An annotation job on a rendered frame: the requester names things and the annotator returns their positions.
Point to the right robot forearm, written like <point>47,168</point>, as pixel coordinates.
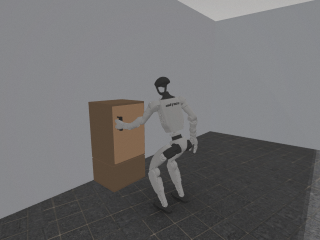
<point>193,133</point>

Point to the right robot upper arm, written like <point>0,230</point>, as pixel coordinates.
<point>185,106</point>

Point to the left robot hand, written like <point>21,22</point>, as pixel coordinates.
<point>119,124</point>

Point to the left robot foot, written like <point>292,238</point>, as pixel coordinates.
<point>159,206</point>

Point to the left robot upper arm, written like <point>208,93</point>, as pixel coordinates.
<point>152,107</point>

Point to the cupboard door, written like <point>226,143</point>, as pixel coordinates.
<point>128,143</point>

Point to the left robot forearm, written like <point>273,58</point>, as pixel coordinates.
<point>135,124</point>

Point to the handle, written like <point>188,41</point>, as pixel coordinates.
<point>121,119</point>

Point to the right robot hand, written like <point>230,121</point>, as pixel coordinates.
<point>195,142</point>

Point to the humanoid robot head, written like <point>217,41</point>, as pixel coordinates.
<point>162,82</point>

